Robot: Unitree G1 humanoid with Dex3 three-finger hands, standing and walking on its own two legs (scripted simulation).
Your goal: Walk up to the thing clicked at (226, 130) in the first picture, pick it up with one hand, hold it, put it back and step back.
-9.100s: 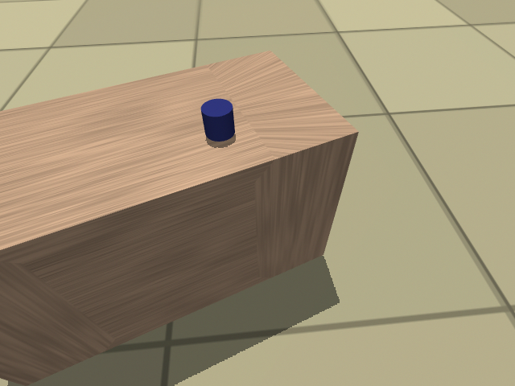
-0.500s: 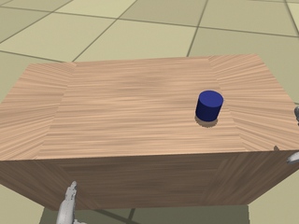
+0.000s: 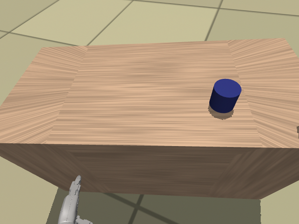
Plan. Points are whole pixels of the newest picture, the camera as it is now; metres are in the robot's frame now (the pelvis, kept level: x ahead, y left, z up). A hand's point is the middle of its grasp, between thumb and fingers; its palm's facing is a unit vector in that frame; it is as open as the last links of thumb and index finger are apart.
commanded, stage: go down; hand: right
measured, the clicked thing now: (224, 96) +0.53 -0.19 -0.01
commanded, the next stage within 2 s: approach in 1.48 s
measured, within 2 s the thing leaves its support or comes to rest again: neither
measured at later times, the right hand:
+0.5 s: hand out of the picture +0.42 -0.37 +0.13, palm faces +0.16 +0.99 +0.01, open 17.6 cm
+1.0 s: hand out of the picture +0.44 -0.38 +0.14, palm faces +0.17 +0.98 +0.01, open 17.6 cm
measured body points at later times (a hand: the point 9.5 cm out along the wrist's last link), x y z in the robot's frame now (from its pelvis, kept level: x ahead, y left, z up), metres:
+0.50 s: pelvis +0.00 -0.01 -0.01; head +0.07 -0.04 +0.43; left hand +0.15 +0.25 -0.06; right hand +0.40 -0.42 +0.13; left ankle +0.01 +0.14 -0.72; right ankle +0.00 -0.13 -0.72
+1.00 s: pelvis +0.00 -0.01 -0.02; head +0.08 -0.05 +0.42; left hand +0.15 +0.25 -0.06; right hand +0.42 -0.43 +0.14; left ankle +0.01 +0.14 -0.72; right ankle +0.00 -0.13 -0.72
